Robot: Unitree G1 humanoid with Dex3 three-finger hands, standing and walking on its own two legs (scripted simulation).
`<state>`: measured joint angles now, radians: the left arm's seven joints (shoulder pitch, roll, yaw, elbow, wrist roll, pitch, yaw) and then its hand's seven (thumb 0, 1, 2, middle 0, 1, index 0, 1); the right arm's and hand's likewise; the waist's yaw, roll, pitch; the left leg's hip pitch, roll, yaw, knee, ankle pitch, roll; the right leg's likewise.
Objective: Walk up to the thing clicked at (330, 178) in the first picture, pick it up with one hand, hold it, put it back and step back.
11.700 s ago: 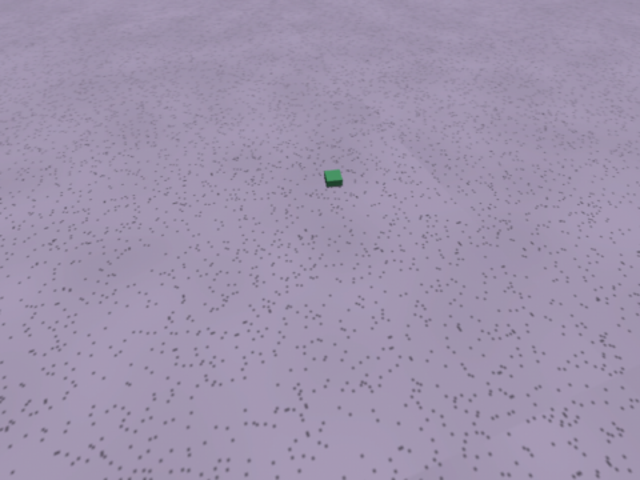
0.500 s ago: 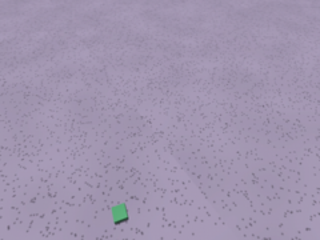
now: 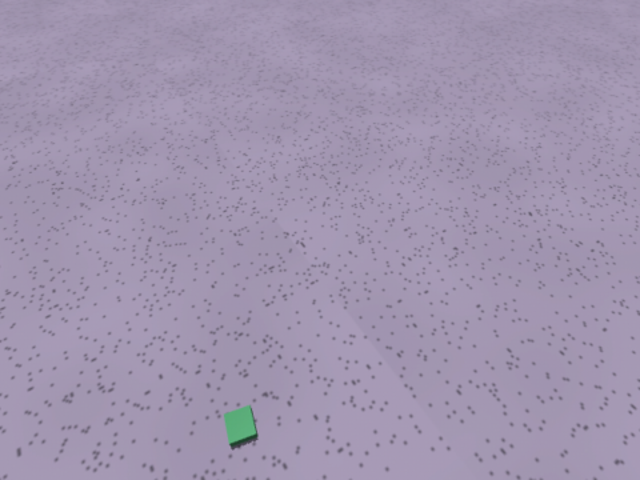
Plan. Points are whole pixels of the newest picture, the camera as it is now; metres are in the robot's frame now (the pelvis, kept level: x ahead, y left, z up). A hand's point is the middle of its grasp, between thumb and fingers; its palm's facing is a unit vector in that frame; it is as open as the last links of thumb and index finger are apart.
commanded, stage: walk up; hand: left
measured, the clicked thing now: (240, 425) +0.41 +0.26 -0.76
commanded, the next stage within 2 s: stand in 0.44 s
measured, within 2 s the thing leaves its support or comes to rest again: neither
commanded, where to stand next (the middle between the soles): +0.03 +0.02 m, yaw +0 degrees
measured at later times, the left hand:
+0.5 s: hand out of the picture +0.10 +0.25 -0.15, palm faces -0.04 -0.94 -0.35, open 7.4 cm
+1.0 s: hand out of the picture +0.12 +0.25 -0.14, palm faces -0.04 -0.94 -0.35, open 7.4 cm
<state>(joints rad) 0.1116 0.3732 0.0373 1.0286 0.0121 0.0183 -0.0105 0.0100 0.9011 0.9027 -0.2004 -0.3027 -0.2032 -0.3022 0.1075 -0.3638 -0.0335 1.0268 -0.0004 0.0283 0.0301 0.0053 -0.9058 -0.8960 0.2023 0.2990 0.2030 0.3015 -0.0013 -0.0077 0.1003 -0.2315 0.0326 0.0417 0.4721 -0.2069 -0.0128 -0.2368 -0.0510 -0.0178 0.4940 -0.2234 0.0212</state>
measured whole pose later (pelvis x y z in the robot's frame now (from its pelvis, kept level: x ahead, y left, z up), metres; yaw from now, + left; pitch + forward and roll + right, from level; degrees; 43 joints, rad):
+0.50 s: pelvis +0.01 +0.00 +0.00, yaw +0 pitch -2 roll +0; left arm 0.10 0.37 0.02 1.05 0.02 0.01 -0.02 0.01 0.90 0.90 -0.20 -0.30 -0.20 -0.30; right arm 0.12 -0.36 -0.02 1.05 -0.01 0.02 0.03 0.01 -0.91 -0.90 0.20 0.30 0.20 0.30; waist -0.01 0.00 0.09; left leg -0.20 0.04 0.04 0.43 -0.20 -0.02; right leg -0.20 -0.04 -0.02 0.45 -0.21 0.02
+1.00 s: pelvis +0.04 -0.01 +0.01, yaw +0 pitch -2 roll +0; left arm 0.12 0.35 0.00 1.11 0.01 -0.01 -0.01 0.01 0.90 0.90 -0.20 -0.30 -0.20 -0.30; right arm 0.11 -0.35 -0.01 1.12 -0.01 -0.01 0.01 0.01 -0.91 -0.90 0.20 0.30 0.20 0.30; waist -0.01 0.00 0.05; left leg -0.10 0.05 0.04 0.32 -0.18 -0.04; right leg -0.11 -0.03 -0.02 0.34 -0.20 0.02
